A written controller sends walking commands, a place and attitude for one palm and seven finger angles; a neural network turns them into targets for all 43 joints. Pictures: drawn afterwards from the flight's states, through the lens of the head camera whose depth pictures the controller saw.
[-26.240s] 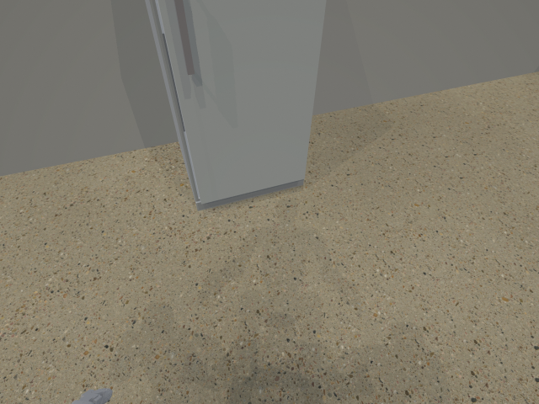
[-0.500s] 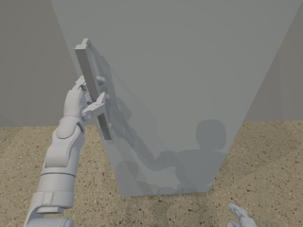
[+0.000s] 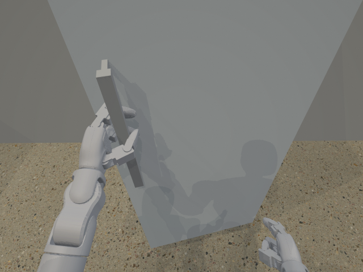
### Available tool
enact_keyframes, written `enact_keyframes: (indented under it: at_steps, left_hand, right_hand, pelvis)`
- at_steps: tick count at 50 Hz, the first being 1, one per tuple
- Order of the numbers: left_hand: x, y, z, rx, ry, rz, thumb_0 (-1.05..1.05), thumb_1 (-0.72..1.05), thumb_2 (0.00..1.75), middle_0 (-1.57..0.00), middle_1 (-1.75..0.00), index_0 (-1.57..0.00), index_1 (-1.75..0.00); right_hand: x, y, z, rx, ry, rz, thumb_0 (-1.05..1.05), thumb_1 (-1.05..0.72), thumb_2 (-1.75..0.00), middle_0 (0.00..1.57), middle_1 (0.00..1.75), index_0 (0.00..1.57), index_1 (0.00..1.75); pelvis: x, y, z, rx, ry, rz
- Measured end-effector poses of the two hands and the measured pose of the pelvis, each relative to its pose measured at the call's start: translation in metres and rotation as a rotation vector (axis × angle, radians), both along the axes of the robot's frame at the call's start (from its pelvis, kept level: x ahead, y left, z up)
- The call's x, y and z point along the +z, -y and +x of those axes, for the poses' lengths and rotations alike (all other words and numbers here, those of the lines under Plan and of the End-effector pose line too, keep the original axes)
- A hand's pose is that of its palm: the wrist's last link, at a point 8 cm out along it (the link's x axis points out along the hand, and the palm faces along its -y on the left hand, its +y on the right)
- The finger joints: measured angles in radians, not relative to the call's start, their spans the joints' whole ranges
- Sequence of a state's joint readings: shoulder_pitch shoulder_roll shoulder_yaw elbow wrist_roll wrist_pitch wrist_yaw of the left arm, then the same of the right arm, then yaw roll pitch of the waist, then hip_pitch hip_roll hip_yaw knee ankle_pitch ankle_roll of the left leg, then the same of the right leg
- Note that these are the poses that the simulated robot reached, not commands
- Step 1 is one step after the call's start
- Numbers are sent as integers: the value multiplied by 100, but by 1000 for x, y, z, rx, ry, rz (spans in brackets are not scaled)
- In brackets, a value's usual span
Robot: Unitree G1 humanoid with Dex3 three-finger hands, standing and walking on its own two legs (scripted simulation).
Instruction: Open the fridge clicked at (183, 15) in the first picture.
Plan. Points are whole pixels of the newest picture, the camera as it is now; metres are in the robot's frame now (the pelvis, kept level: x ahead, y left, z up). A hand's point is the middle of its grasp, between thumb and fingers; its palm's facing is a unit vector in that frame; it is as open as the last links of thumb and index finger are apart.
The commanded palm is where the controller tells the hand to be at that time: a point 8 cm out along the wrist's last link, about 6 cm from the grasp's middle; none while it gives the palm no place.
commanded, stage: walk backward, drawing the door open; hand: left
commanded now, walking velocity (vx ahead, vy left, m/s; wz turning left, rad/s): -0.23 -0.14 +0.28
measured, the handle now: (125, 135) +0.36 +0.14 +0.14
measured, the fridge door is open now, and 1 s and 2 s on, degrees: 14 37 61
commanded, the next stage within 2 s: none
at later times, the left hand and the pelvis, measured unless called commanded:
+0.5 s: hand (147, 190) +0.22 +0.07 +0.15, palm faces +0.14 -0.97 -0.19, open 7.0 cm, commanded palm +0.18 +0.12 +0.17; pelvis -0.06 -0.06 -0.01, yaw +8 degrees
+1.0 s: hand (189, 229) +0.16 +0.00 +0.15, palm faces +0.55 -0.82 -0.16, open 6.8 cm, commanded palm +0.11 +0.02 +0.17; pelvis -0.03 -0.26 -0.02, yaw +33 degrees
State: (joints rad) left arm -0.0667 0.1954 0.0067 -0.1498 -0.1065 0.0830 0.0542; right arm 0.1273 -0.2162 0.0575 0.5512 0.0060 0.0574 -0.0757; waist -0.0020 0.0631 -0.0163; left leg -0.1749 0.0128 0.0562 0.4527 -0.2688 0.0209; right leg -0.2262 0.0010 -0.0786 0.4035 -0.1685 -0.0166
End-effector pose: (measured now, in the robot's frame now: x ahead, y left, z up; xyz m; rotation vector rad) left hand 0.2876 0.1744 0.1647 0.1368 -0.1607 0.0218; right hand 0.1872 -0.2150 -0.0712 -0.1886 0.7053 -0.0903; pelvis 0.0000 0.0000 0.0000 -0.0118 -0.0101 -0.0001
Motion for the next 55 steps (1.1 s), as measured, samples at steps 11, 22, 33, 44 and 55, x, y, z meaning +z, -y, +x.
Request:
enact_keyframes:
  at_steps: [11, 22, 33, 44, 55]
  left_hand:
    - [-3, 16, -40, -15, 63, 29, -4, 64, 72, -43, -140, -24, -130]
    - [-5, 42, -80, 56, 96, 59, -6, 64, 72, -44, -139, -20, -129]
    - [-5, 79, -128, 171, 101, 69, -6, 63, 73, -45, -139, -21, -128]
    - [-7, 114, -161, 319, 102, 78, -7, 63, 75, -45, -136, -20, -127]
    - [-11, 157, -184, 637, 159, 115, -7, 63, 80, -50, -139, -23, -137]
  right_hand:
    - [-18, 9, -52, -60, -126, -1, 1, -90, -90, 20, 30, 20, 30]
    - [-41, 24, -72, 25, -173, 38, 1, -90, -90, 20, 30, 21, 30]
    - [-37, 74, -46, 153, -130, -21, 1, -90, -90, 20, 30, 20, 30]
    - [-30, 103, -14, 426, -145, -41, 1, -90, -90, 20, 30, 20, 30]
    - [-51, 151, 80, 575, -115, -59, 1, -90, -90, 20, 30, 21, 30]
  pelvis:
    - [-1, 1, -24, 6, -5, 23]
    - [-9, 45, -52, 121, -25, 46]
    - [-9, 110, -62, 292, -32, 48]
    - [-1, 193, -58, 486, -34, -65]
    - [-18, 295, -18, 686, -45, -22]
